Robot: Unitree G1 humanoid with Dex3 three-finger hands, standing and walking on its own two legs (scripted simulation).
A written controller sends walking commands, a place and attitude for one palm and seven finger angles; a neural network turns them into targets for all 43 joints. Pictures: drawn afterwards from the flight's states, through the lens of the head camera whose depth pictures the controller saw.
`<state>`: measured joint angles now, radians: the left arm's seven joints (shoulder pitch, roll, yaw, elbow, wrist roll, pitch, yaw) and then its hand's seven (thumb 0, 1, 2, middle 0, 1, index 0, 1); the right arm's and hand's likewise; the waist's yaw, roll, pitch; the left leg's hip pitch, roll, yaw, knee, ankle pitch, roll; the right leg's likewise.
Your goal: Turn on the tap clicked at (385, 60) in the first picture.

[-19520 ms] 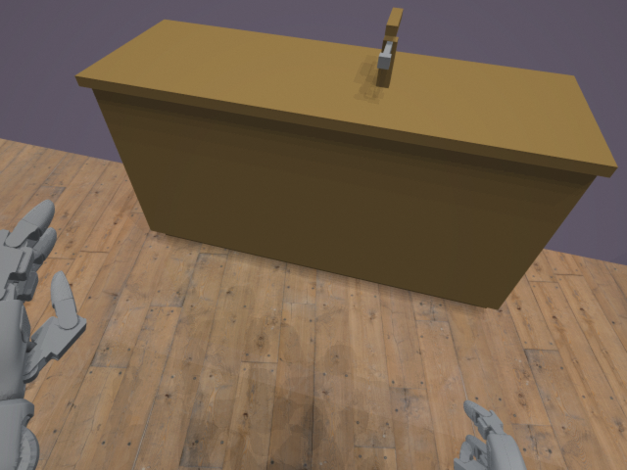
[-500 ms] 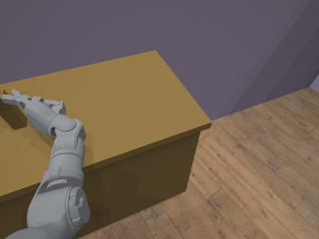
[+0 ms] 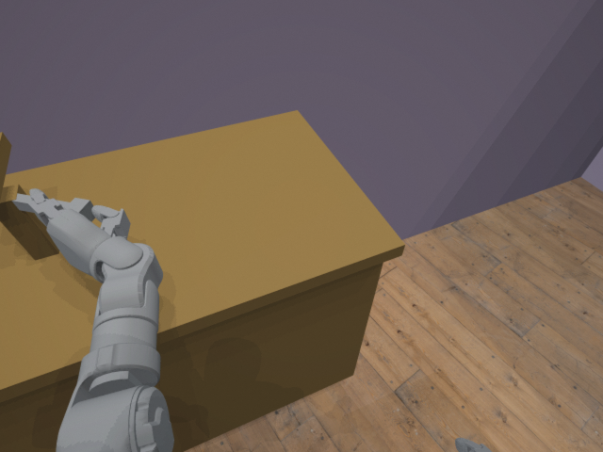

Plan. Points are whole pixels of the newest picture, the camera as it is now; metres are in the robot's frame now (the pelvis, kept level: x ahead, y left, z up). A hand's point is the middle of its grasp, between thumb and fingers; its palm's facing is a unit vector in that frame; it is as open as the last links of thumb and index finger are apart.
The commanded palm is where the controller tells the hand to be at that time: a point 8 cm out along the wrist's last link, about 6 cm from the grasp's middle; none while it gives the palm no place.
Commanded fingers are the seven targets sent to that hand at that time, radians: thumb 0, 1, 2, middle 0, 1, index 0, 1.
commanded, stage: lift the hand up off the lever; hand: left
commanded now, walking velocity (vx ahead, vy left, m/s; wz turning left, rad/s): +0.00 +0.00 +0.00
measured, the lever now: (80, 212) +0.42 +0.31 +0.12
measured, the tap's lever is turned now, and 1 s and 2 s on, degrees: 54 52 52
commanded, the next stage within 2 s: draw the hand back beside the body in 1.82 s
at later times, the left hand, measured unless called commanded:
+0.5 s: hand (116, 210) +0.41 +0.25 +0.13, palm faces +0.85 -0.53 -0.08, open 8.3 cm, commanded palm +0.35 +0.27 +0.14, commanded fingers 0.00 0.90 0.90 -0.15 -0.15 -0.15 -0.15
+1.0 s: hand (94, 200) +0.39 +0.26 +0.17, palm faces +0.85 -0.53 -0.06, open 7.9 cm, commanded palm +0.34 +0.27 +0.16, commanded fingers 0.00 0.90 0.90 -0.15 -0.15 -0.15 -0.15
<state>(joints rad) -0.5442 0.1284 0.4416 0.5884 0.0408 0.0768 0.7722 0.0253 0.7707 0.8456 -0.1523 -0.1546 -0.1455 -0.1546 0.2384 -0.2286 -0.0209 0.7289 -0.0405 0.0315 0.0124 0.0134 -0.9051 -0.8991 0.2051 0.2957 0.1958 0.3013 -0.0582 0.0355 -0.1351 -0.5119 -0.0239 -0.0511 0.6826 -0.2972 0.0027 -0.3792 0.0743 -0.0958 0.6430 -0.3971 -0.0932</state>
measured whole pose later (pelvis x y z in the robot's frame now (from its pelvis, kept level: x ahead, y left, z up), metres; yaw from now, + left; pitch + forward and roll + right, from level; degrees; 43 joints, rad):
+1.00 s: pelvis +0.00 -0.01 +0.01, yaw +1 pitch +4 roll +1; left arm -0.56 0.15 0.39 0.46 0.01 0.25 0.75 0.02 0.89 0.89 -0.15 -0.15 -0.15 -0.15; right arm 0.19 -0.23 -0.01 0.76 -0.02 -0.01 -0.02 0.01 -0.90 -0.90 0.21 0.30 0.20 0.30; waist -0.02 0.04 -0.11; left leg -0.40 -0.03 -0.07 0.59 -0.25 -0.01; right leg -0.28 0.07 -0.11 0.57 -0.37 -0.10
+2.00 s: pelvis -0.01 -0.01 +0.02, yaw +0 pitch +1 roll +1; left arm -0.47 0.15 0.30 0.26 0.00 0.34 0.61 0.01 0.90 0.90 -0.15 -0.15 -0.14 -0.15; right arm 0.13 -0.22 0.01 0.75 0.01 0.01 -0.05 0.02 -0.90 -0.90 0.21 0.30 0.20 0.30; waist 0.03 0.03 -0.07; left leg -0.30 -0.04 -0.05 0.50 -0.21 0.00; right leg -0.19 0.06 -0.09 0.50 -0.33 -0.10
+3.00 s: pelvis +0.00 +0.02 +0.02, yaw -2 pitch -5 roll +0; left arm 0.34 0.33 0.23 -0.27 -0.09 -0.11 0.09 0.01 0.89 0.90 -0.20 -0.29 -0.20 -0.29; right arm 0.18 -0.23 0.01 0.64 0.01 -0.05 -0.04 0.02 -0.90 -0.90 0.21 0.30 0.20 0.30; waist 0.06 0.06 0.02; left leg -0.13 -0.03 -0.01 0.42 -0.20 0.03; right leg 0.01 0.07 -0.04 0.35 -0.27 -0.07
